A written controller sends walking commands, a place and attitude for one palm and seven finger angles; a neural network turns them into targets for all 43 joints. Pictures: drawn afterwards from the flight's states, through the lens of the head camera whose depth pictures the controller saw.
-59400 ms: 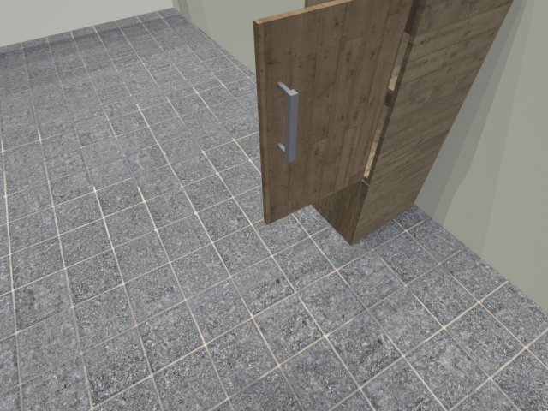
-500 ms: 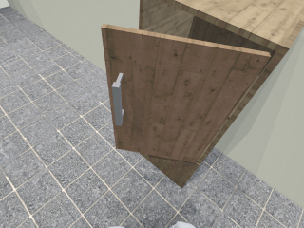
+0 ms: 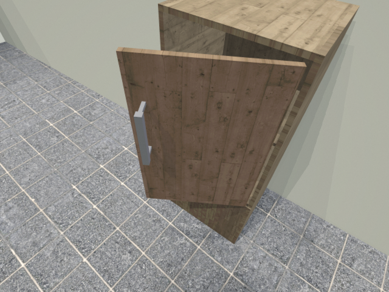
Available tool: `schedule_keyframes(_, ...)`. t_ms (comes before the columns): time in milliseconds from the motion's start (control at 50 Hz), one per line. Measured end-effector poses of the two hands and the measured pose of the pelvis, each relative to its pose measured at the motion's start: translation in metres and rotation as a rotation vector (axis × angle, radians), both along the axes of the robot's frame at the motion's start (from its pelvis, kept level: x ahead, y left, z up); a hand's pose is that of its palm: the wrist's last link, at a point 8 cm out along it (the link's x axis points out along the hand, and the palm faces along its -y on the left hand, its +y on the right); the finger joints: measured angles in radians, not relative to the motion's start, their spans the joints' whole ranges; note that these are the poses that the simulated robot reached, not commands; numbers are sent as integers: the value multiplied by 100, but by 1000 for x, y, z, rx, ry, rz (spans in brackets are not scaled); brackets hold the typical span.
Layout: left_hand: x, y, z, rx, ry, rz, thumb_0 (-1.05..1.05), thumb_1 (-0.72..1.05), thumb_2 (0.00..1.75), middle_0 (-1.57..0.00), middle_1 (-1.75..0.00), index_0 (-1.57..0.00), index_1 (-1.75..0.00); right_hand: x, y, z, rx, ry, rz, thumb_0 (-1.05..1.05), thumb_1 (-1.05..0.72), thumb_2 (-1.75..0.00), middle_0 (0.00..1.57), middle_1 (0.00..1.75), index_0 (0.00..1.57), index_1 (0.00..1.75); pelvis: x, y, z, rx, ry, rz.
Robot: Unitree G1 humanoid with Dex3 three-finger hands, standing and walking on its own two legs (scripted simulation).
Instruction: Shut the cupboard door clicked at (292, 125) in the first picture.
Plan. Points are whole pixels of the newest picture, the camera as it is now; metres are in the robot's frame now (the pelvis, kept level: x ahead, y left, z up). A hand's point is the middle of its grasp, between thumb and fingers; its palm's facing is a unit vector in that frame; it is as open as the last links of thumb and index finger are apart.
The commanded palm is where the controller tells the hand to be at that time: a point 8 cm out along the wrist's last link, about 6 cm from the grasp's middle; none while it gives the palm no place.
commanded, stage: look again from close up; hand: left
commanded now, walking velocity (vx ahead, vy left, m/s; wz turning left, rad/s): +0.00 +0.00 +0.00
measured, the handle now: (144, 135) +0.48 +0.16 +0.03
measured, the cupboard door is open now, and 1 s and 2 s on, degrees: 31 31 31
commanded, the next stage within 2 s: raise the hand and make a fist in 0.54 s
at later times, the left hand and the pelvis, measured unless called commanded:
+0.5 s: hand out of the picture -0.01 +0.19 -0.18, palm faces +0.04 -0.98 -0.20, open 7.4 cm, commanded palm none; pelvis -0.01 +0.01 -0.01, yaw +0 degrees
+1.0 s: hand (100, 281) +0.15 +0.19 -0.05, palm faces -0.07 -1.00 -0.01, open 6.5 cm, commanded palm +0.11 +0.25 -0.05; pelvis -0.04 -0.01 -0.10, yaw +1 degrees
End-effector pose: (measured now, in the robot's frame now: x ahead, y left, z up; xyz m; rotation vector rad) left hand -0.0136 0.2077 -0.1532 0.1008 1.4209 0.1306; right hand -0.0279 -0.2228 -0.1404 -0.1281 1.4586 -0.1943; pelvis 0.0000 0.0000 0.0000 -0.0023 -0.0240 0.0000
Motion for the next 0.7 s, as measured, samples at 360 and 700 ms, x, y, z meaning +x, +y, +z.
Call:
schedule_keyframes(360, -9, 17, -2, 45, -50, 0, 0, 90, 90, -20, -30, -20, -30, 22, 12, -12, 15, -106, 51, 2, -93, -89, 20, 30, 20, 30, -9, 11, -11, -19, -4, 16)
schedule_keyframes(700, 24, 44, 19, 60, -260, 73, 1, 90, 90, -20, -30, -20, -30, 81, -11, 18, -92, -341, 122, 1, -91, -89, 20, 30, 20, 30, -17, 10, -10, -23, -15, 18)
